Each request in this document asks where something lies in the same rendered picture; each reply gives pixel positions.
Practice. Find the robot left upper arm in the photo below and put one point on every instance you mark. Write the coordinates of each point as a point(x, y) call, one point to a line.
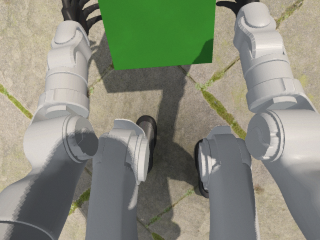
point(36, 207)

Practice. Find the robot right upper arm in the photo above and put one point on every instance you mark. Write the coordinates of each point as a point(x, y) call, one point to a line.
point(287, 141)

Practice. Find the robot right thigh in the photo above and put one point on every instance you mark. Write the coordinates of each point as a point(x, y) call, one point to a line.
point(232, 202)

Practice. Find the robot left forearm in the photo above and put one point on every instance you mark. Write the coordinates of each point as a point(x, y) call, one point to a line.
point(66, 78)

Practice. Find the carton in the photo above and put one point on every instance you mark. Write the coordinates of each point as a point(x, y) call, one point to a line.
point(158, 33)

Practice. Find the left robot hand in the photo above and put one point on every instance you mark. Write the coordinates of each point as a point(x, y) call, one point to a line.
point(72, 11)

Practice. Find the right robot hand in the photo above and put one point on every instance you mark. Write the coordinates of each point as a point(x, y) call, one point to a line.
point(235, 6)

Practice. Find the robot right forearm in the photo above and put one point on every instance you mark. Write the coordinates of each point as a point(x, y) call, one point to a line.
point(265, 64)

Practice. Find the robot right shin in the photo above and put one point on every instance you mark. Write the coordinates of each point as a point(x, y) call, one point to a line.
point(245, 155)

